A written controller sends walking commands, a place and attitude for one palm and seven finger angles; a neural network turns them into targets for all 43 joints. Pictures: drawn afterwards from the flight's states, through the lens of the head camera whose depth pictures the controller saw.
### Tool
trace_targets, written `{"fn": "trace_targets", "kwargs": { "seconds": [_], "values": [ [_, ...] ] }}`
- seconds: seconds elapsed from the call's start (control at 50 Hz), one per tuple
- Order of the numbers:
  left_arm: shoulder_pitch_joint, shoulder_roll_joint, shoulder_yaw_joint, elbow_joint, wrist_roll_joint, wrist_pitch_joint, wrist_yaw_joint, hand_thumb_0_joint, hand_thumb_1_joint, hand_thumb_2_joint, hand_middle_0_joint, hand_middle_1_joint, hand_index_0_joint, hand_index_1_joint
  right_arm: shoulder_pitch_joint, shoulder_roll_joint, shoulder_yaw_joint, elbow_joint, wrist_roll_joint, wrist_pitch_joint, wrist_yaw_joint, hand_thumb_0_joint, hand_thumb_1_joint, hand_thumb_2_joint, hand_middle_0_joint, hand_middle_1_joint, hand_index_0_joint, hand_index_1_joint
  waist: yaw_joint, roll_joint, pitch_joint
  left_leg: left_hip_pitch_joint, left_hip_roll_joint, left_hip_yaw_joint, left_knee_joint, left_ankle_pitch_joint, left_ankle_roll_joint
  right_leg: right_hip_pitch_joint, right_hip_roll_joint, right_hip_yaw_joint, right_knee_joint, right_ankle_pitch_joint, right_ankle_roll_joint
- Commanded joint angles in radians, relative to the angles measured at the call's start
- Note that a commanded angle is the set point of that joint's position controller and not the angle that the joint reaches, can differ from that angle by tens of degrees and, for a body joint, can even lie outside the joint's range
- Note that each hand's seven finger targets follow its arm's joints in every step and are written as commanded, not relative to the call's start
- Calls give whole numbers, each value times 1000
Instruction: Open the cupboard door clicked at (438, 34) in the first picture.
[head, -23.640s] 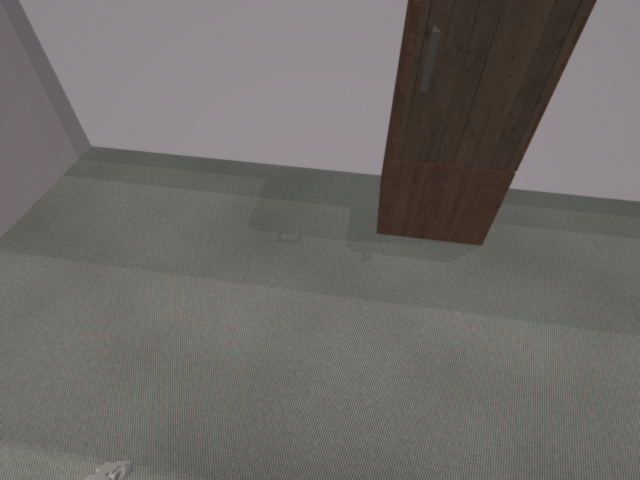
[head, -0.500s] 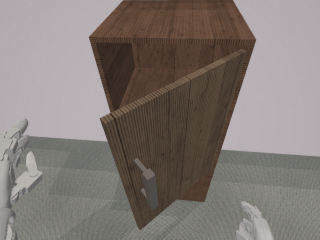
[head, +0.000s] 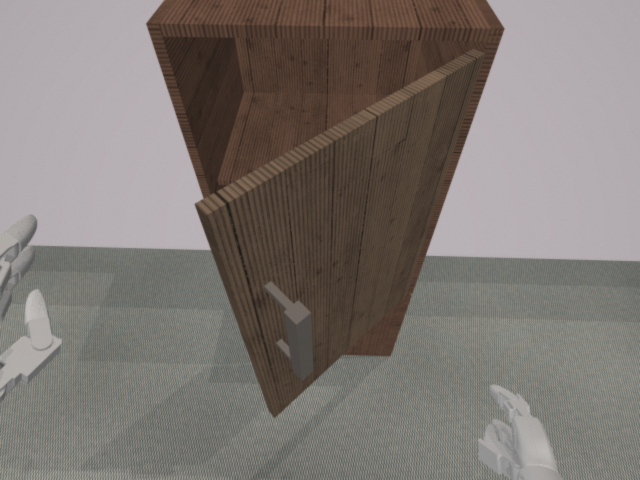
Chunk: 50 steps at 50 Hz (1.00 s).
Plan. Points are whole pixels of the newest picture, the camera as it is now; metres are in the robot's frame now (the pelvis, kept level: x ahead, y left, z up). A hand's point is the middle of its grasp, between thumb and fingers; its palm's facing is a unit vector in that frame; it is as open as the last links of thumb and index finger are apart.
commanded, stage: step back with the hand held close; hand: left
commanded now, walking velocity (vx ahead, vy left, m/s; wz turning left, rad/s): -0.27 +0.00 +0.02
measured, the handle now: (289, 333) +0.29 +0.06 +0.02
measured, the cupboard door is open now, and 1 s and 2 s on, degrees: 45 45 45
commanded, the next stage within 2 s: stop stepping back and stand still in 0.72 s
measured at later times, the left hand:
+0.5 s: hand out of the picture +0.08 +0.29 +0.17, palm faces +0.49 -0.71 -0.50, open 7.4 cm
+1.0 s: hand out of the picture +0.01 +0.28 +0.18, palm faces +0.39 -0.80 -0.46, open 7.4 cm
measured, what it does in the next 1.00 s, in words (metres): walks backwards: left foot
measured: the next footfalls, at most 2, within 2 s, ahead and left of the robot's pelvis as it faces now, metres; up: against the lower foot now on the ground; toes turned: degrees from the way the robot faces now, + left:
left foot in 0.62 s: -0.04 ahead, +0.12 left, +0.00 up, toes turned +6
right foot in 1.06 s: -0.26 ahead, -0.11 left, +0.00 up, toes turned +3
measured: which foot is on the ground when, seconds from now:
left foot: down 0.00-0.48, up 0.50-0.60, down 0.62-1.00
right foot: down 0.00-0.64, up 0.66-1.00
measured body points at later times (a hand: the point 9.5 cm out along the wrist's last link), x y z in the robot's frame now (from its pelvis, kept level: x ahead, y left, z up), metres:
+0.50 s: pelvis -0.09 +0.01 -0.02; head -0.07 +0.03 +0.43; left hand +0.05 +0.33 +0.19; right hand +0.10 -0.21 -0.10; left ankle +0.03 +0.11 -0.73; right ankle -0.01 -0.11 -0.74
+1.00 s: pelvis -0.20 +0.02 +0.00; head -0.17 +0.05 +0.45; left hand -0.02 +0.32 +0.21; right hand -0.01 -0.19 -0.07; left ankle -0.08 +0.12 -0.74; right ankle -0.32 -0.10 -0.71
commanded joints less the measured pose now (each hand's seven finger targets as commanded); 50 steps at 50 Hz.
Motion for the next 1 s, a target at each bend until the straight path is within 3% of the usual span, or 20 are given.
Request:
{"fn": "trace_targets", "kwargs": {
  "seconds": [0.0, 0.2, 0.36, 0.4, 0.46, 0.48, 0.52, 0.54, 0.56, 0.58, 0.6, 0.62, 0.64, 0.66, 0.7, 0.76, 0.8, 0.9, 0.96, 0.98],
  "values": [
    [17, 188, 179, -190, -4, -81, 43, 0, 900, 900, -200, -300, -200, -300, -78, -107, -36, -160, -3, -54, -7, 0, -900, -900, 200, 300, 200, 300, 4, 28, -205, 87, 68, -64, -47, 288, 21, 21, -42, 21, -5, 292, 19],
    [-40, 160, 150, -186, 30, -120, 57, 0, 900, 900, -200, -300, -200, -300, -67, -128, -34, -153, -9, -106, -6, 0, -900, -900, 200, 300, 200, 300, -9, 59, -68, -248, 90, -136, -164, -364, 51, 33, -14, 55, -9, -124, 14],
    [-25, 186, 209, -259, 37, -155, 64, 0, 900, 900, -200, -300, -200, -300, -45, -108, -36, -143, -19, -161, -1, 0, -900, -900, 200, 300, 200, 300, 6, 148, -148, -344, 122, -188, -214, -431, 68, 149, 37, 30, 158, -40, 1],
    [-4, 183, 211, -257, 36, -161, 61, 0, 900, 900, -200, -300, -200, -300, -32, -104, -44, -136, -18, -168, 6, 0, -900, -900, 200, 300, 200, 300, -2, 58, -152, -279, 65, -112, -87, -399, 42, 42, -6, 110, 49, -119, -23],
    [1, 161, 170, -202, 28, -156, 73, 0, 900, 900, -200, -300, -200, -300, 5, -91, -57, -71, -22, -147, 19, 0, -900, -900, 200, 300, 200, 300, -21, -170, -117, 37, -43, -22, 432, -230, -35, -441, -269, 391, -241, -368, -155],
    [-32, 158, 157, -182, 33, -145, 79, 0, 900, 900, -200, -300, -200, -300, -9, -85, -57, -56, -25, -135, 23, 0, -900, -900, 200, 300, 200, 300, -20, -215, -97, 49, -34, -31, 559, -247, -32, -501, -312, 396, -263, -349, -170],
    [-98, 163, 150, -159, 41, -132, 80, 0, 900, 900, -200, -300, -200, -300, -22, -75, -44, -55, -30, -127, 21, 0, -900, -900, 200, 300, 200, 300, -25, -264, -70, 24, -7, -25, 505, -251, -19, -453, -266, 281, -216, -165, -132],
    [-159, 152, 114, -157, 47, -134, 76, 0, 900, 900, -200, -300, -200, -300, -58, -70, -31, -46, -27, -129, 14, 0, -900, -900, 200, 300, 200, 300, -44, -199, 4, 30, 13, -37, 313, -211, -9, -457, -229, 230, -166, -98, -101],
    [-161, 178, 145, -165, 36, -130, 80, 0, 900, 900, -200, -300, -200, -300, -30, -74, -25, -53, -21, -130, 4, 0, -900, -900, 200, 300, 200, 300, -38, -154, -14, 35, -12, -14, 97, -171, -15, -372, -149, 155, -79, -50, -53],
    [-174, 166, 131, -173, 26, -136, 77, 0, 900, 900, -200, -300, -200, -300, -46, -96, -22, -57, -13, -135, -6, 0, -900, -900, 200, 300, 200, 300, -36, -20, 2, 5, 9, -37, -77, -139, -6, -322, -81, 121, 49, -12, -20],
    [-200, 170, 141, -222, 32, -153, 80, 0, 900, 900, -200, -300, -200, -300, -65, -134, -30, -76, -14, -150, -12, 0, -900, -900, 200, 300, 200, 300, -17, 198, -13, -120, 195, -255, -214, -61, 62, -232, 12, 67, 275, -35, 19],
    [-218, 188, 177, -258, 43, -166, 88, 0, 900, 900, -200, -300, -200, -300, -42, -104, -37, -79, -28, -171, -10, 0, -900, -900, 200, 300, 200, 300, -10, 284, -84, -142, 338, -370, -219, 114, 140, -213, 45, 60, 512, -219, 25],
    [-203, 221, 204, -252, 46, -178, 92, 0, 900, 900, -200, -300, -200, -300, -36, -83, -49, -67, -35, -191, -11, 0, -900, -900, 200, 300, 200, 300, -3, 226, -115, -76, 363, -364, -182, 296, 173, -270, 43, 90, 654, -270, 21],
    [-150, 202, 206, -259, 27, -179, 82, 0, 900, 900, -200, -300, -200, -300, -27, -74, -46, -55, -47, -204, 4, 0, -900, -900, 200, 300, 200, 300, -12, 204, -203, -75, 373, -386, -193, 237, 168, -248, 45, 123, 770, -296, 22],
    [-136, 182, 186, -370, 17, -174, 75, 0, 900, 900, -200, -300, -200, -300, -28, -97, -67, -55, -41, -212, 28, 0, -900, -900, 200, 300, 200, 300, -13, 123, -232, 4, 336, -280, -116, 353, 170, -280, 40, 124, 797, -257, 24],
    [-50, 149, 153, -426, 10, -154, 71, 0, 900, 900, -200, -300, -200, -300, -47, -91, -64, -56, -21, -222, 53, 0, -900, -900, 200, 300, 200, 300, -6, 148, -276, 130, 269, -153, -105, 398, 125, -301, 49, 40, 713, -220, 41],
    [-36, 146, 152, -410, -1, -138, 69, 0, 900, 900, -200, -300, -200, -300, -51, -87, -55, -44, -24, -224, 59, 0, -900, -900, 200, 300, 200, 300, -18, 182, -264, 145, 271, -184, -166, 287, 120, -291, 54, 23, 633, -239, 43],
    [55, 166, 197, -277, -20, -108, 76, 0, 900, 900, -200, -300, -200, -300, -31, -76, -29, -57, -29, -207, 39, 0, -900, -900, 200, 300, 200, 300, -26, 219, -225, 94, 203, -184, -351, -291, 59, -103, 82, -70, 265, -300, 12],
    [89, 171, 197, -271, -31, -104, 68, 0, 900, 900, -200, -300, -200, -300, -30, -70, -20, -74, -29, -192, 33, 0, -900, -900, 200, 300, 200, 300, -19, 270, -227, 63, 109, -87, -346, -307, -30, 74, 107, -139, -72, -236, -18],
    [119, 202, 215, -268, -31, -103, 64, 0, 900, 900, -200, -300, -200, -300, -30, -70, -16, -79, -27, -182, 33, 0, -900, -900, 200, 300, 200, 300, -15, 224, -238, 45, 74, -32, -285, -246, -53, 139, 85, -122, -174, -152, -32]
  ]
}}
